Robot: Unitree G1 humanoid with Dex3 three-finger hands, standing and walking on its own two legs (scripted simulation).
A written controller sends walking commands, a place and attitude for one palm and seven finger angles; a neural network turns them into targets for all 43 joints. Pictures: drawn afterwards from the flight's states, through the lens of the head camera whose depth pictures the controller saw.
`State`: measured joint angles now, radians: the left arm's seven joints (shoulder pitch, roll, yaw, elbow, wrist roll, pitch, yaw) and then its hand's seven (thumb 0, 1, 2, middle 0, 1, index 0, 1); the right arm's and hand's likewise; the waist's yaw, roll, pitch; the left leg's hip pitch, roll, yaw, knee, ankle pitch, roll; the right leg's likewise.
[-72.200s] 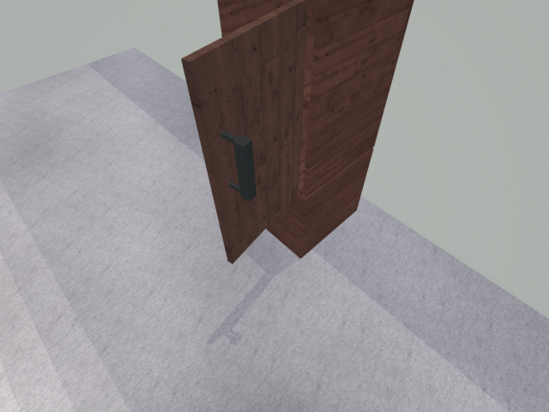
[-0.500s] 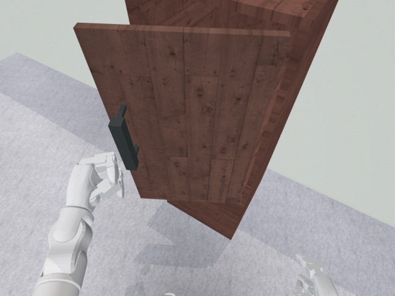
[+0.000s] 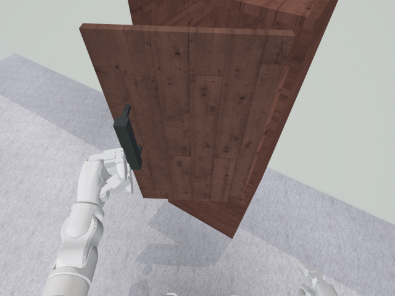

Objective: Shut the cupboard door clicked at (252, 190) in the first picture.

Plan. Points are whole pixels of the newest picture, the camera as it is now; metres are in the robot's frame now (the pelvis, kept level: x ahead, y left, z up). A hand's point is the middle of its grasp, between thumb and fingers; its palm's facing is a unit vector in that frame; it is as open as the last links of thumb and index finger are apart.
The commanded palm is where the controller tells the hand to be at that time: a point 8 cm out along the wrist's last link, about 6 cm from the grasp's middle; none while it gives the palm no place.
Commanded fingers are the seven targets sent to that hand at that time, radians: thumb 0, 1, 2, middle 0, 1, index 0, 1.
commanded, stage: push the door shut along its arc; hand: left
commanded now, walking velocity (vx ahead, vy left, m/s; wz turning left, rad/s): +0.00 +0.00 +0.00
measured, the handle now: (131, 138) +0.43 +0.17 +0.06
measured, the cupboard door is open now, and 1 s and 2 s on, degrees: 28 13 0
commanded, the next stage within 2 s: pull the fist back off the door in 1.88 s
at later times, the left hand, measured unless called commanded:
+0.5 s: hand (136, 161) +0.37 +0.14 +0.07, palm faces -0.11 -0.99 -0.05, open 3.0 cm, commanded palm +0.36 +0.19 +0.06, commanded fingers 0.00 0.90 0.90 -1.30 -1.50 -1.30 -1.50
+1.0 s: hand (143, 137) +0.43 +0.14 +0.07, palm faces -0.23 -0.97 -0.04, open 3.1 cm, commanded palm +0.43 +0.17 +0.06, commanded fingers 0.00 0.90 0.90 -1.30 -1.50 -1.30 -1.50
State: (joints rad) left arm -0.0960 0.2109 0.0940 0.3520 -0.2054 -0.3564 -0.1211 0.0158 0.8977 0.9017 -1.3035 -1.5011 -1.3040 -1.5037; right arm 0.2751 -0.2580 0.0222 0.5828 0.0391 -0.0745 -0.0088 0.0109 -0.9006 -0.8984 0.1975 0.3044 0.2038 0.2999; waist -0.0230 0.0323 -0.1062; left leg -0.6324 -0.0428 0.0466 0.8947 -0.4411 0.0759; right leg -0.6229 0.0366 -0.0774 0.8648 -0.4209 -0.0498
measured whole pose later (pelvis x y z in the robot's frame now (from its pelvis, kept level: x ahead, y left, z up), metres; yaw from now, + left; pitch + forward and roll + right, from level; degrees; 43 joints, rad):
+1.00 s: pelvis -0.02 +0.00 -0.01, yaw +1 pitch +15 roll -2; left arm -0.77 0.38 0.16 1.07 -0.20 -0.40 -0.36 0.01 0.90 0.91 -1.32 -1.50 -1.32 -1.50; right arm 0.35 -0.29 0.04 0.66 0.04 -0.04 -0.01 0.01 -0.90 -0.90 0.20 0.30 0.20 0.30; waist -0.11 0.02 -0.10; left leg -0.81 -0.04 0.03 0.98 -0.43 0.08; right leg -0.79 0.03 -0.10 0.93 -0.41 -0.06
